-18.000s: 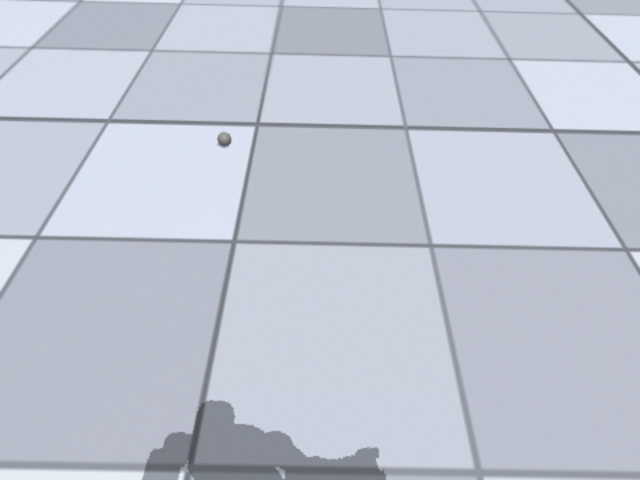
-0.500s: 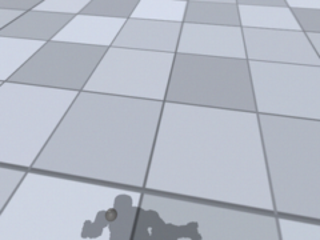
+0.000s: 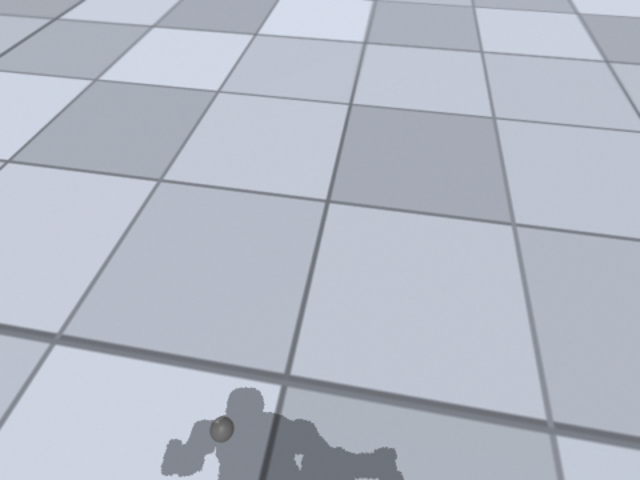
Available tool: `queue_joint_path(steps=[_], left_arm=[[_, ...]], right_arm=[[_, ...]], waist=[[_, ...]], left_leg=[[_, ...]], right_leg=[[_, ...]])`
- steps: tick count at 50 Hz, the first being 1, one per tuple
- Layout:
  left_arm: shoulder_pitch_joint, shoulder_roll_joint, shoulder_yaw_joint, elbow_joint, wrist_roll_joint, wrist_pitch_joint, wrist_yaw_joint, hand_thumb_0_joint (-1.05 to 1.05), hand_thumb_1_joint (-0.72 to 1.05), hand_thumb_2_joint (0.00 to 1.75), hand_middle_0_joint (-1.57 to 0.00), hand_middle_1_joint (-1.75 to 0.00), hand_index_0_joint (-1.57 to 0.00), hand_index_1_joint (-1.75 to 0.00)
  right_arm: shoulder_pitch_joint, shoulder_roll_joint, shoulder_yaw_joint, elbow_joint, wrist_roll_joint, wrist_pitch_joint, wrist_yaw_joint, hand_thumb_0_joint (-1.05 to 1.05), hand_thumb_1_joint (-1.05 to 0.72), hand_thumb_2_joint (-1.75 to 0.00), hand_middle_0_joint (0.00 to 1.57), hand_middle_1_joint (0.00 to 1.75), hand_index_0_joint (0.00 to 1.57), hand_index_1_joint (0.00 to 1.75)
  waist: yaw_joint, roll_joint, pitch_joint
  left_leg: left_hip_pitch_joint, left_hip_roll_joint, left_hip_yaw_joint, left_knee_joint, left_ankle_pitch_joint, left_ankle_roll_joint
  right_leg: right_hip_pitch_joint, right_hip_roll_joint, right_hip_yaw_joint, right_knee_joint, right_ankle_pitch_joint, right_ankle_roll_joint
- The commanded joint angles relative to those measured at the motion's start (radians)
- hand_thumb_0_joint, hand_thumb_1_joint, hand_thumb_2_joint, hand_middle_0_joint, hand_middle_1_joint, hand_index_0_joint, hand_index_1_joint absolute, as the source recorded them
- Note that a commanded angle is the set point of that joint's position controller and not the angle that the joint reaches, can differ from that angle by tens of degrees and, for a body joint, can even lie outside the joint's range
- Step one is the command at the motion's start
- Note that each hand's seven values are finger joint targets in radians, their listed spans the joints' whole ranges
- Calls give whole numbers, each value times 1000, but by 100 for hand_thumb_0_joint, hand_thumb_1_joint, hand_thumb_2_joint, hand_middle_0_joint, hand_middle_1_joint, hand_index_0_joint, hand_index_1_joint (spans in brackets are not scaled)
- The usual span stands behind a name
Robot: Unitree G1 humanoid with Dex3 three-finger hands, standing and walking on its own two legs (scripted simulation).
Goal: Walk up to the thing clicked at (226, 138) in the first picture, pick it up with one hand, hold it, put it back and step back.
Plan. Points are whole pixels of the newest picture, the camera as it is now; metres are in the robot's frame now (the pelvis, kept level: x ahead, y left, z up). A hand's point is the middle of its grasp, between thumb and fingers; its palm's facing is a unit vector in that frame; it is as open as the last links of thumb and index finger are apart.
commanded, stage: stand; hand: left
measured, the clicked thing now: (222, 429) +0.35 +0.29 -0.75
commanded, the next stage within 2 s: walk up in 0.48 s
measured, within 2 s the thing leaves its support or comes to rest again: neither
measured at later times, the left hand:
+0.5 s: hand out of the picture +0.08 +0.25 -0.15, palm faces +0.00 -0.94 -0.35, open 7.4 cm
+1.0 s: hand out of the picture -0.01 +0.41 -0.18, palm faces +0.05 -0.90 -0.43, open 7.4 cm
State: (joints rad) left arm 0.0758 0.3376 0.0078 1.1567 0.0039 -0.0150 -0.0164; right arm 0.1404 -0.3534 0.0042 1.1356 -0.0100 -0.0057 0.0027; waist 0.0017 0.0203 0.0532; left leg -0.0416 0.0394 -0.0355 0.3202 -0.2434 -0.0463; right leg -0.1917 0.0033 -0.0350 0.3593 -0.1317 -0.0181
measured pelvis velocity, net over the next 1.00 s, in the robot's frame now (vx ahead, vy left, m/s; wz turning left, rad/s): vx -0.09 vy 0.11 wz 0.07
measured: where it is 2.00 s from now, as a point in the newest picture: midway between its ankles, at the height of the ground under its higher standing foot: outside the picture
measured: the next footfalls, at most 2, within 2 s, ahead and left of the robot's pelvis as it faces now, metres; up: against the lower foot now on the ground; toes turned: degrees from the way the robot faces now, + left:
left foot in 0.84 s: -0.08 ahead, +0.23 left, +0.00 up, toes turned -4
right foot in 1.20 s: -0.09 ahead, -0.04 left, +0.00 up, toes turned -5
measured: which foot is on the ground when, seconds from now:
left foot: down 0.00-0.52, up 0.54-0.82, down 0.84-1.00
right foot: down 0.00-0.86, up 0.88-1.00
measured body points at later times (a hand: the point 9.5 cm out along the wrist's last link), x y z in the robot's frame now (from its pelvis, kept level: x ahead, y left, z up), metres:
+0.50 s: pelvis +0.01 +0.00 +0.00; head +0.03 -0.01 +0.45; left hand +0.08 +0.30 -0.13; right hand +0.07 -0.30 -0.14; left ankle -0.04 +0.15 -0.75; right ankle +0.04 -0.11 -0.75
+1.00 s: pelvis -0.09 +0.11 -0.02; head -0.03 +0.14 +0.42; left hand -0.01 +0.46 -0.15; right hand -0.02 -0.19 -0.14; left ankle -0.10 +0.25 -0.75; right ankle -0.07 -0.04 -0.68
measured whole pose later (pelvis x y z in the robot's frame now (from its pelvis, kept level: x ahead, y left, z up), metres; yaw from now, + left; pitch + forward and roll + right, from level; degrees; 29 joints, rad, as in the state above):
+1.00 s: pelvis -0.09 +0.11 -0.02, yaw +4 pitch -1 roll -1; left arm 0.13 0.46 0.08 0.91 0.00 0.04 0.04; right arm 0.23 -0.33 -0.06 0.88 -0.04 0.08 0.03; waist -0.01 -0.03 0.17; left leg -0.31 0.03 -0.08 0.69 -0.37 -0.02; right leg -0.53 0.07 0.14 1.15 -0.48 -0.02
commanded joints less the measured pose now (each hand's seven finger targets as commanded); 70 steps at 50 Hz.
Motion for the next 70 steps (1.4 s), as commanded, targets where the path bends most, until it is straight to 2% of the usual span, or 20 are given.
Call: queue_joint_path(steps=[1,14,23,24,25,26,28,33,38,41,43,44,45,48,53,57,60,62,63,70], left_arm=[[-28,221,37,-52,-2,-19,16,0,90,90,-20,-30,-20,-30],[-47,231,40,-56,0,-13,16,0,90,90,-20,-30,-20,-30],[-39,225,39,-57,-1,-18,19,0,90,90,-20,-30,-20,-30],[20,332,87,-79,-18,-18,51,0,90,90,-20,-30,-20,-30],[88,360,99,-82,-21,-14,68,0,90,90,-20,-30,-20,-30],[120,356,101,-86,-17,-13,81,0,90,90,-20,-30,-20,-30],[125,370,116,-141,6,-17,98,0,90,90,-20,-30,-20,-30],[0,328,118,-265,31,1,98,0,90,90,-20,-30,-20,-30],[-16,354,138,-332,43,4,90,0,90,90,-20,-30,-20,-30],[2,321,121,-347,20,31,74,0,90,90,-20,-30,-20,-30],[68,211,95,-364,2,41,80,0,90,90,-20,-30,-20,-30],[4,285,116,-361,9,43,90,0,90,90,-20,-30,-20,-30],[-31,301,116,-353,13,38,87,0,90,90,-20,-30,-20,-30],[159,280,108,-280,-19,43,61,0,90,90,-20,-30,-20,-30],[26,268,104,-358,20,18,36,0,90,90,-20,-30,-20,-30],[100,263,108,-344,33,16,21,0,90,90,-20,-30,-20,-30],[223,244,115,-288,32,2,14,0,90,90,-20,-30,-20,-30],[183,353,132,-311,35,-15,15,0,90,90,-20,-30,-20,-30],[154,376,127,-330,34,-10,8,0,90,90,-20,-30,-20,-30],[136,284,99,-357,26,-3,6,0,90,90,-20,-30,-20,-30]], right_arm=[[-28,-210,-38,-59,0,-22,-13,0,-90,-90,20,30,20,30],[-8,-210,-35,-59,-2,-16,-11,0,-90,-90,20,30,20,30],[-10,-210,-34,-64,-2,-22,-17,0,-90,-90,20,30,20,30],[-46,-310,-94,-121,-23,26,-3,0,-90,-90,20,30,20,30],[-28,-263,-87,-145,-17,42,0,0,-90,-90,20,30,20,30],[-25,-232,-88,-160,-20,59,4,0,-90,-90,20,30,20,30],[5,-218,-103,-216,-31,92,15,0,-90,-90,20,30,20,30],[84,-229,-143,-296,-29,129,47,0,-90,-90,20,30,20,30],[130,-247,-169,-333,-30,114,44,0,-90,-90,20,30,20,30],[215,-247,-187,-291,-43,84,37,0,-90,-90,20,30,20,30],[123,-394,-199,-342,-60,65,27,0,-90,-90,20,30,20,30],[78,-469,-206,-358,-35,62,25,0,-90,-90,20,30,20,30],[11,-446,-196,-370,-33,57,19,0,-90,-90,20,30,20,30],[-58,-294,-149,-392,-30,35,-6,0,-90,-90,20,30,20,30],[179,-324,-163,-346,-14,-10,-27,0,-90,-90,20,30,20,30],[147,-342,-156,-369,-14,-21,-33,0,-90,-90,20,30,20,30],[60,-300,-128,-397,-5,-18,-30,0,-90,-90,20,30,20,30],[25,-197,-93,-415,13,-14,-32,0,-90,-90,20,30,20,30],[-14,-254,-111,-401,7,-11,-44,0,-90,-90,20,30,20,30],[82,-223,-90,-316,6,-46,-29,0,-90,-90,20,30,20,30]], waist=[[9,-22,-80],[3,-25,-46],[0,-22,-118],[30,67,-14],[43,-14,-62],[61,-106,-67],[47,-96,-88],[-20,-121,-92],[-13,-265,-147],[-43,-201,-127],[-16,258,-73],[-71,276,-52],[-52,267,19],[45,147,-20],[-73,121,-106],[-40,139,-76],[35,105,-80],[25,-181,-27],[41,-156,-16],[12,-169,-34]], left_leg=[[-96,89,-54,-62,114,55],[-117,85,-57,-67,41,60],[-78,99,-52,-52,200,52],[-191,26,-4,97,322,63],[-232,-15,30,224,261,57],[-301,-68,24,404,-216,63],[-313,-54,-125,702,-351,80],[-344,-56,-153,893,-227,50],[-275,38,-93,467,-257,45],[-45,-30,-12,167,1,55],[-147,236,-453,-4,37,154],[-364,332,-550,-46,-61,313],[-483,341,-560,-67,-106,337],[-229,146,-185,142,187,206],[111,264,-292,235,424,281],[-16,298,-283,240,442,292],[-223,192,-149,325,284,196],[-470,-25,46,527,-158,62],[-378,-24,26,621,-393,60],[-255,-40,56,294,-178,62]], right_leg=[[120,-133,125,-47,114,-7],[88,-130,132,-72,-34,-4],[154,-142,112,-18,228,-10],[142,-215,154,46,497,-34],[205,-284,223,54,642,-91],[226,-371,312,32,779,-167],[113,-452,358,0,634,-240],[-51,-317,163,19,247,-205],[-5,-342,161,113,111,-180],[-204,-220,84,347,28,-100],[-417,73,38,658,-576,-5],[-300,60,162,798,-584,-4],[-257,46,204,862,-529,-13],[-366,73,216,879,-310,-11],[-376,8,161,550,-428,27],[-230,3,80,396,-420,-1],[57,16,73,94,-181,-43],[107,-226,510,-13,-98,-160],[-56,-335,599,-16,-95,-276],[15,-161,297,102,161,-172]])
